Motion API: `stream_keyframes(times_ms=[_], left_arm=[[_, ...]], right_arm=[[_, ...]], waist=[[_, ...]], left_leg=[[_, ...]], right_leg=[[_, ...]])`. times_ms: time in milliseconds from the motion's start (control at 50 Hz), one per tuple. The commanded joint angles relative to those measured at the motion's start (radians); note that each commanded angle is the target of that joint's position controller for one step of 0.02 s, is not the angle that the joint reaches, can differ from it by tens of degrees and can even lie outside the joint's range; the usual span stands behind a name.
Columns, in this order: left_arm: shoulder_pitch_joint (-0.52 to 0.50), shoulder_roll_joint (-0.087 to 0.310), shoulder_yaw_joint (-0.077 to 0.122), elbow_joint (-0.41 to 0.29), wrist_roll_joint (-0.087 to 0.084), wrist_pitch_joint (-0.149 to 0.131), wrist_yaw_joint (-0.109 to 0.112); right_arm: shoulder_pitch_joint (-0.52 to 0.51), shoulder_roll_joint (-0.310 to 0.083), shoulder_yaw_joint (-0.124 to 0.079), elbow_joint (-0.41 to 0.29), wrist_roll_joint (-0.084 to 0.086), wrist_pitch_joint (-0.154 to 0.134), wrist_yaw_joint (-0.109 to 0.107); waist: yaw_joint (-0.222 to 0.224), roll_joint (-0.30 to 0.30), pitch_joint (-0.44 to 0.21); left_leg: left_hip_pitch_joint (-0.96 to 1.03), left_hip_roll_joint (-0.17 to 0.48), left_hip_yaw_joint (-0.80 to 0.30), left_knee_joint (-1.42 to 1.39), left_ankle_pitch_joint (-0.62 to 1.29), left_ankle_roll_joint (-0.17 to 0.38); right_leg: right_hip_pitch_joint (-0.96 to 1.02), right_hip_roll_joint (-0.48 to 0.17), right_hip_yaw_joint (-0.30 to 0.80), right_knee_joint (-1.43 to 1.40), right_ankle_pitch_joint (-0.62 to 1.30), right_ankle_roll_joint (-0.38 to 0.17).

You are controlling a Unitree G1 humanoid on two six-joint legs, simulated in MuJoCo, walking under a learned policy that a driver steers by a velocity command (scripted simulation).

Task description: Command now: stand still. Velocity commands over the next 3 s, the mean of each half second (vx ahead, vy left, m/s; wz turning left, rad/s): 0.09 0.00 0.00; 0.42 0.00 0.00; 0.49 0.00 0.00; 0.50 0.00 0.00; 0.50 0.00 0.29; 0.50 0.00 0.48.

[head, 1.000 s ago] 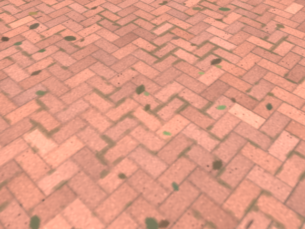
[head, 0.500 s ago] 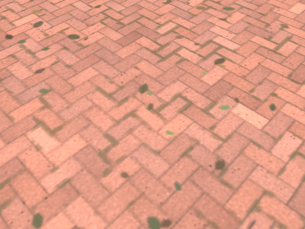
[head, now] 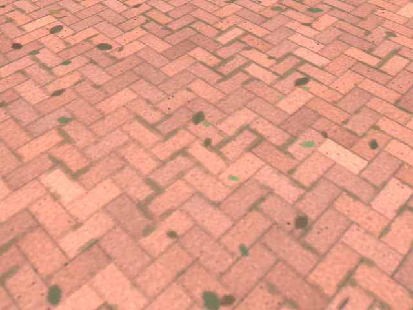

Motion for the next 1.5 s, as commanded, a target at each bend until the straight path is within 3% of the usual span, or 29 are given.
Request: stream_keyframes(times_ms=[20, 260, 320, 380, 480, 540, 560, 580, 600, 620, 680, 740, 800, 840, 880, 920, 960, 980, 1000, 1020, 1040, 1060, 1080, 1120, 1180, 1260, 1400, 1460, 1500], left_arm=[[0.064, 0.088, 0.012, -0.011, 0.0, -0.005, 0.003], [0.091, 0.078, 0.006, 0.003, -0.001, -0.005, 0.004], [0.114, 0.094, 0.013, 0.008, -0.012, -0.001, 0.01], [0.122, 0.093, 0.016, -0.012, -0.021, -0.026, 0.007], [0.219, 0.148, 0.036, -0.007, -0.035, -0.068, -0.014], [0.159, 0.176, 0.042, -0.039, -0.036, -0.076, -0.021], [0.068, 0.165, 0.038, -0.073, -0.038, -0.078, -0.022], [-0.032, 0.129, 0.029, -0.118, -0.038, -0.09, -0.023], [-0.055, 0.085, 0.02, -0.159, -0.026, -0.116, -0.023], [-0.044, 0.097, 0.02, -0.162, -0.023, -0.137, -0.03], [-0.111, 0.105, 0.028, -0.192, -0.047, -0.149, -0.051], [-0.133, 0.074, 0.03, -0.214, -0.031, -0.129, -0.066], [-0.267, 0.034, 0.007, -0.276, -0.02, -0.116, -0.074], [-0.332, 0.065, 0.011, -0.311, -0.025, -0.108, -0.075], [-0.362, 0.11, 0.021, -0.331, -0.031, -0.105, -0.077], [-0.315, 0.157, 0.042, -0.328, -0.029, -0.11, -0.079], [-0.055, 0.222, 0.081, -0.251, -0.035, -0.105, -0.072], [0.116, 0.281, 0.099, -0.212, -0.028, -0.099, -0.064], [0.21, 0.363, 0.114, -0.182, -0.005, -0.097, -0.073], [0.167, 0.268, 0.086, -0.181, -0.008, -0.1, -0.077], [0.057, 0.222, 0.072, -0.191, -0.012, -0.106, -0.077], [-0.048, 0.194, 0.061, -0.216, -0.011, -0.111, -0.078], [-0.104, 0.173, 0.055, -0.222, 0.0, -0.117, -0.084], [-0.13, 0.137, 0.045, -0.204, 0.01, -0.123, -0.089], [-0.076, 0.163, 0.049, -0.168, 0.004, -0.128, -0.075], [0.007, 0.202, 0.056, -0.147, 0.001, -0.117, -0.046], [0.134, 0.227, 0.06, -0.105, -0.017, -0.091, -0.034], [0.143, 0.238, 0.069, -0.095, -0.021, -0.075, -0.031], [0.108, 0.253, 0.074, -0.104, -0.019, -0.065, -0.031]], right_arm=[[0.057, -0.091, -0.012, -0.015, 0.0, -0.005, -0.002], [0.078, -0.082, -0.005, -0.008, 0.001, -0.005, -0.002], [0.101, -0.094, -0.012, 0.001, 0.011, -0.001, -0.008], [0.095, -0.087, -0.013, -0.019, 0.019, -0.03, -0.002], [0.048, -0.039, -0.006, -0.063, 0.027, -0.093, 0.029], [0.093, -0.028, -0.003, -0.068, 0.035, -0.126, 0.044], [0.2, -0.045, -0.011, -0.033, 0.035, -0.132, 0.048], [0.35, -0.114, -0.034, 0.016, 0.035, -0.139, 0.052], [0.529, -0.266, -0.08, 0.058, 0.032, -0.139, 0.059], [0.514, -0.192, -0.052, 0.044, 0.008, -0.138, 0.064], [0.334, -0.117, -0.016, -0.009, 0.003, -0.122, 0.062], [0.311, -0.064, 0.009, -0.017, 0.0, -0.091, 0.045], [0.24, -0.127, 0.003, -0.062, -0.004, -0.089, 0.019], [0.272, -0.188, -0.015, -0.059, 0.011, -0.099, 0.012], [0.28, -0.191, -0.024, -0.053, 0.024, -0.101, 0.011], [0.272, -0.201, -0.034, -0.056, 0.015, -0.092, 0.013], [0.256, -0.194, -0.034, -0.067, -0.007, -0.069, 0.019], [0.253, -0.163, -0.019, -0.095, -0.019, -0.066, 0.024], [0.405, 0.016, 0.026, -0.102, -0.008, -0.088, 0.04], [0.346, -0.064, 0.009, -0.095, 0.018, -0.121, 0.048], [0.222, -0.14, -0.013, -0.144, 0.05, -0.137, 0.051], [0.142, -0.162, -0.016, -0.167, 0.047, -0.143, 0.043], [0.113, -0.161, -0.026, -0.17, 0.033, -0.138, 0.034], [0.162, -0.125, -0.031, -0.162, 0.024, -0.106, 0.028], [0.109, -0.122, -0.039, -0.188, 0.013, -0.083, 0.022], [-0.069, -0.13, -0.044, -0.248, 0.002, -0.09, 0.025], [-0.293, -0.112, -0.028, -0.314, 0.019, -0.106, 0.061], [-0.31, -0.135, -0.031, -0.34, 0.021, -0.115, 0.078], [-0.218, -0.173, -0.047, -0.325, 0.021, -0.121, 0.081]], waist=[[0.001, -0.001, 0.025], [0.002, 0.0, 0.03], [0.003, -0.005, 0.049], [0.008, -0.01, 0.136], [0.042, -0.142, 0.12], [-0.017, -0.185, 0.146], [-0.079, -0.156, 0.133], [-0.143, -0.007, 0.107], [-0.191, 0.314, 0.022], [-0.15, 0.276, -0.013], [-0.066, 0.045, 0.086], [-0.036, 0.076, 0.086], [-0.03, 0.075, 0.113], [-0.033, 0.111, 0.109], [-0.019, 0.106, 0.124], [0.025, 0.115, 0.062], [0.151, 0.13, -0.11], [0.209, 0.054, -0.231], [0.119, -0.273, -0.43], [0.135, -0.232, -0.398], [0.103, -0.183, -0.208], [0.07, -0.06, -0.134], [0.034, -0.017, -0.088], [-0.026, -0.072, -0.073], [-0.035, -0.07, -0.013], [0.009, -0.038, 0.02], [0.087, -0.044, 0.053], [0.072, -0.057, 0.049], [0.009, -0.083, -0.006]], left_leg=[[0.03, -0.005, 0.011, -0.083, 0.096, 0.019], [0.024, -0.007, 0.011, -0.083, 0.092, 0.022], [-0.025, -0.043, 0.034, -0.063, -0.341, 0.05], [-0.111, -0.008, -0.022, -0.054, -0.459, 0.091], [-0.224, -0.053, 0.047, 0.138, -0.248, 0.088], [-0.128, -0.045, 0.047, 0.107, -0.164, 0.129], [-0.001, -0.041, 0.027, 0.022, -0.133, 0.139], [0.196, 0.018, -0.126, -0.076, -0.075, 0.175], [0.485, 0.215, -0.491, -0.212, 0.079, 0.273], [0.518, 0.331, -0.676, -0.257, 0.196, 0.304], [0.451, 0.292, -0.408, -0.278, 0.308, 0.268], [0.331, 0.192, -0.201, -0.354, 0.353, 0.2], [0.079, 0.116, -0.064, -0.432, 0.29, 0.183], [0.07, 0.154, -0.076, -0.484, 0.259, 0.194], [0.165, 0.191, -0.073, -0.466, 0.303, 0.187], [0.281, 0.215, -0.057, -0.339, 0.596, 0.16], [0.272, 0.169, -0.004, 0.003, 0.886, 0.122], [0.049, 0.124, 0.013, 0.312, 0.649, 0.095], [-0.294, -0.085, -0.011, 0.726, -0.087, 0.036], [-0.398, -0.074, -0.147, 0.874, -0.272, 0.066], [-0.49, -0.018, -0.116, 0.91, -0.21, 0.087], [-0.443, 0.042, -0.095, 0.862, -0.105, 0.096], [-0.388, 0.081, -0.079, 0.804, -0.043, 0.095], [-0.28, 0.124, -0.082, 0.72, -0.003, 0.092], [-0.325, 0.139, -0.054, 0.616, 0.043, 0.067], [-0.465, 0.144, -0.046, 0.374, 0.247, 0.033], [-0.43, 0.078, 0.009, 0.062, 0.34, 0.03], [-0.409, 0.063, 0.007, 0.003, 0.237, 0.066], [-0.255, 0.02, 0.045, -0.026, 0.173, 0.098]], right_leg=[[-0.079, -0.001, -0.009, -0.104, 0.114, -0.018], [-0.084, 0.0, -0.015, -0.103, 0.111, -0.016], [-0.131, 0.028, -0.031, -0.087, -0.305, -0.051], [-0.206, -0.022, 0.038, -0.097, -0.44, -0.101], [-0.067, -0.166, 0.285, -0.219, -0.475, -0.2], [-0.125, -0.24, 0.393, -0.233, -0.355, -0.232], [-0.186, -0.186, 0.287, -0.145, -0.209, -0.192], [-0.338, -0.062, 0.095, 0.098, 0.013, -0.12], [-0.581, 0.071, -0.078, 0.517, 0.057, -0.04], [-0.7, 0.054, 0.02, 0.697, -0.211, -0.054], [-0.851, -0.071, 0.011, 0.839, -0.073, -0.099], [-0.734, -0.106, -0.054, 0.668, 0.045, -0.078], [-0.469, -0.063, -0.107, 0.294, 0.264, -0.04], [-0.358, -0.035, -0.109, 0.171, 0.325, -0.037], [-0.358, -0.032, -0.087, 0.075, 0.338, -0.061], [-0.284, -0.001, -0.093, 0.042, 0.305, -0.094], [0.019, 0.051, -0.126, 0.064, 0.24, -0.144], [0.318, -0.105, 0.057, 0.082, 0.182, -0.202], [0.622, -0.377, 0.602, -0.083, -0.127, -0.384], [0.566, -0.37, 0.794, -0.259, -0.209, -0.353], [0.408, -0.35, 0.633, -0.266, -0.164, -0.297], [0.23, -0.318, 0.479, -0.28, -0.028, -0.269], [0.088, -0.279, 0.361, -0.302, 0.091, -0.252], [-0.042, -0.215, 0.23, -0.353, 0.139, -0.243], [-0.108, -0.2, 0.147, -0.415, 0.164, -0.269], [-0.021, -0.206, 0.116, -0.436, 0.198, -0.262], [0.129, -0.217, 0.042, -0.386, 0.233, -0.225], [0.222, -0.262, 0.057, -0.318, 0.283, -0.205], [0.237, -0.255, 0.041, -0.206, 0.506, -0.181]])
Next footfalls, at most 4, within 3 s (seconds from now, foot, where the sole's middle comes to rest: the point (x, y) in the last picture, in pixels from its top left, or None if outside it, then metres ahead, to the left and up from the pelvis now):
0.98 right None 0.44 -0.11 -0.77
1.54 left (176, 243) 0.74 0.14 -0.77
2.10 right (237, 173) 1.06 -0.10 -0.77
2.66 left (174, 127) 1.33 0.17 -0.77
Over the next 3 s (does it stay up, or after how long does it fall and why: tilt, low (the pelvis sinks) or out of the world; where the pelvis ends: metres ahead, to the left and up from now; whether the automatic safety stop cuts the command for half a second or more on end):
stays up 1.36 0.11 0.01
